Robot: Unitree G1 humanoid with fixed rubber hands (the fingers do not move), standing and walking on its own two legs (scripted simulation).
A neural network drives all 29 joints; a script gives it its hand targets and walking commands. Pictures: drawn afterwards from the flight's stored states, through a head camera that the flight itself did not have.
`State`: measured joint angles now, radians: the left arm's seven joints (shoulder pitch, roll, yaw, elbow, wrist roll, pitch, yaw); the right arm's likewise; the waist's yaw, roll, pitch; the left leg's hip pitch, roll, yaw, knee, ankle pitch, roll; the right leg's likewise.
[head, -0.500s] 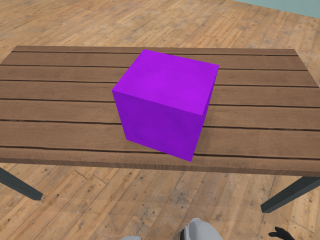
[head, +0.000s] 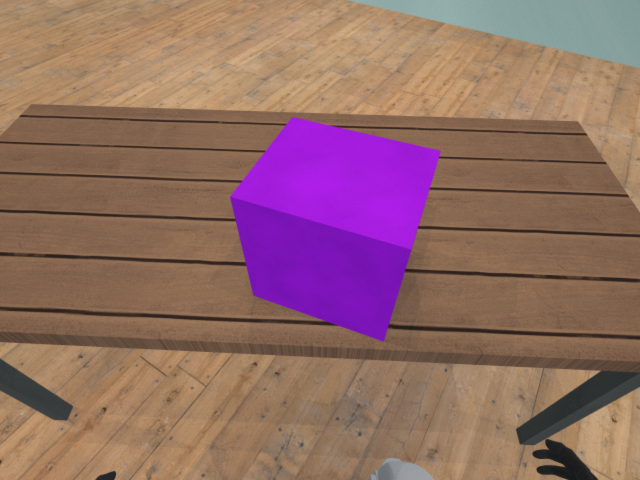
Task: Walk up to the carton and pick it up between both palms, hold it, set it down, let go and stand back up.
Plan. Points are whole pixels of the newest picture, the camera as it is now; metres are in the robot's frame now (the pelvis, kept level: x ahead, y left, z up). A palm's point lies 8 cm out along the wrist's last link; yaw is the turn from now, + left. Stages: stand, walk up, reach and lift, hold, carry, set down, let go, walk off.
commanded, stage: walk up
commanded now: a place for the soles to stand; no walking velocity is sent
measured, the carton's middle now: (338, 230) +0.46 -0.01 +0.02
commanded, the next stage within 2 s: reach and lift in 1.24 s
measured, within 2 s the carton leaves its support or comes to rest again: neither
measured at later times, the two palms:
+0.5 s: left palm out of the picture +0.10 +0.31 -0.09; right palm out of the picture +0.14 -0.31 -0.08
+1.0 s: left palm out of the picture +0.12 +0.30 -0.08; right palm (590, 479) +0.14 -0.31 -0.09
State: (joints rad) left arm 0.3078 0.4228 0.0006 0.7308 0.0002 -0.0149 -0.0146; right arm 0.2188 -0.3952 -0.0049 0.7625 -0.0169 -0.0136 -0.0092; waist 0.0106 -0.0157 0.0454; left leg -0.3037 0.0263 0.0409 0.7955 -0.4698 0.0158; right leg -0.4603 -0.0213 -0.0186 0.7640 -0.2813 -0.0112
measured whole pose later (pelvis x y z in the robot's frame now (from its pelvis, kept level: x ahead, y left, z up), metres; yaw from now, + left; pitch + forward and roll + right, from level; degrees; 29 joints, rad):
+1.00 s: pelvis +0.02 -0.01 +0.00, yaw +0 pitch -1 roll +1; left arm 0.28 0.42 0.00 0.74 0.00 -0.03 -0.01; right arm 0.21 -0.40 0.00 0.76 -0.02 -0.02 -0.01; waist 0.01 -0.01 0.03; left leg -0.25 0.03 0.04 0.78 -0.50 0.01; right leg -0.44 -0.02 -0.02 0.80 -0.34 -0.02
